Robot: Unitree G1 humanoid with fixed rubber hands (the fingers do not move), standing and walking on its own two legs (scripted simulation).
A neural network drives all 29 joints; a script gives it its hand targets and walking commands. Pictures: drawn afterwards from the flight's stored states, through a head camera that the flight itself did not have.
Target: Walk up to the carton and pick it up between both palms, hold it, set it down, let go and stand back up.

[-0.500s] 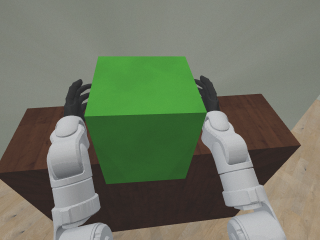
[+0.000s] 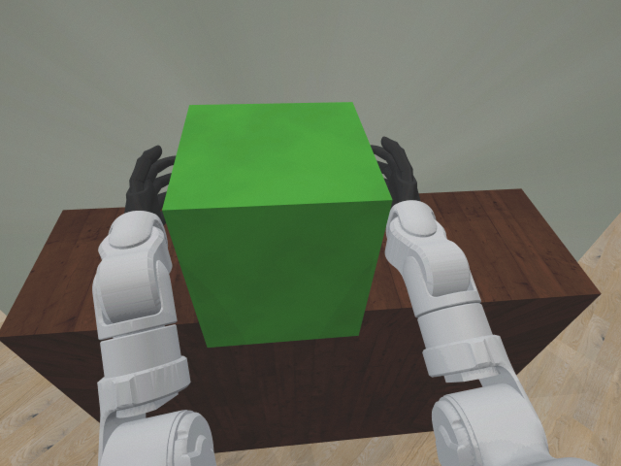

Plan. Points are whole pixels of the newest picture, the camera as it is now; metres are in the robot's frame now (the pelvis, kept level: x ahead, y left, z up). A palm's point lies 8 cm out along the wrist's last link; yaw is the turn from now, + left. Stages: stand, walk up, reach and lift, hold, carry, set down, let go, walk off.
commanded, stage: set down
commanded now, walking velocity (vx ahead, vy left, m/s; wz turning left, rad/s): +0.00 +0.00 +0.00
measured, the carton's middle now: (278, 226) +0.39 +0.02 +0.12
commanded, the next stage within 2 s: none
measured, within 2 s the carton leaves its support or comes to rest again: rests again in 1.76 s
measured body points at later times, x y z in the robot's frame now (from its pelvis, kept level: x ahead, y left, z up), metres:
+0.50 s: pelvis +0.00 -0.01 +0.00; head +0.00 -0.01 +0.45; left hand +0.40 +0.17 +0.17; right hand +0.42 -0.13 +0.17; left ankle +0.01 +0.11 -0.76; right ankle -0.03 -0.11 -0.76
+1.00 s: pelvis +0.01 +0.00 +0.00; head +0.02 +0.00 +0.45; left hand +0.43 +0.18 +0.16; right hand +0.45 -0.13 +0.17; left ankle +0.01 +0.11 -0.76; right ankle -0.03 -0.11 -0.76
